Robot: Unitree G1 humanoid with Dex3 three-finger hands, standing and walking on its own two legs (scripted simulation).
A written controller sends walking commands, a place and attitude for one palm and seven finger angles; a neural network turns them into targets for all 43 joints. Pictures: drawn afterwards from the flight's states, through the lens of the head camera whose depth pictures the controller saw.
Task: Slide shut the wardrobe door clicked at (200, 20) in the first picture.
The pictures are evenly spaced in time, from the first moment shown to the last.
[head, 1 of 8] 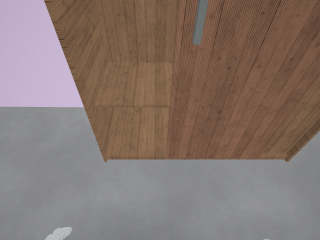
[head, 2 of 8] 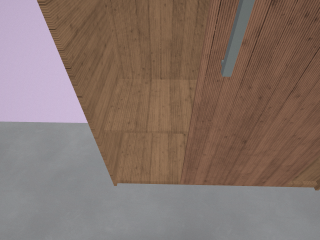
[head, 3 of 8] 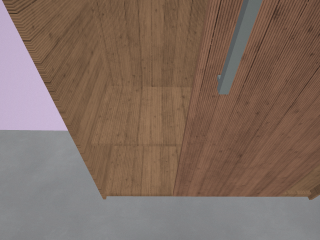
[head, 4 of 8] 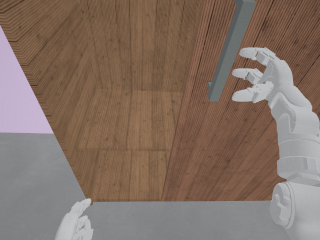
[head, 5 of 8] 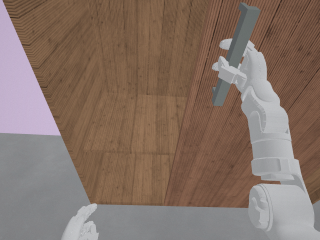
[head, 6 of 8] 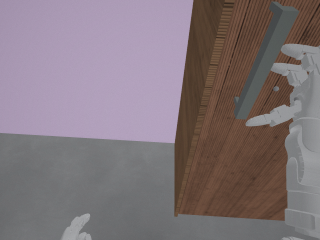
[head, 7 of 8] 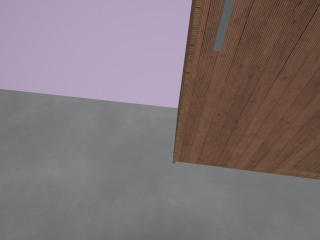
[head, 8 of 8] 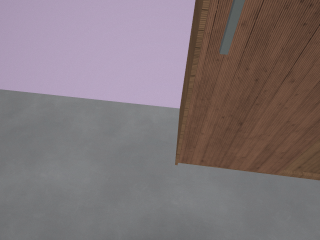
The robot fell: no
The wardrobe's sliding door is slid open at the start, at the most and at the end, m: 0.42 0.42 0.00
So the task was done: yes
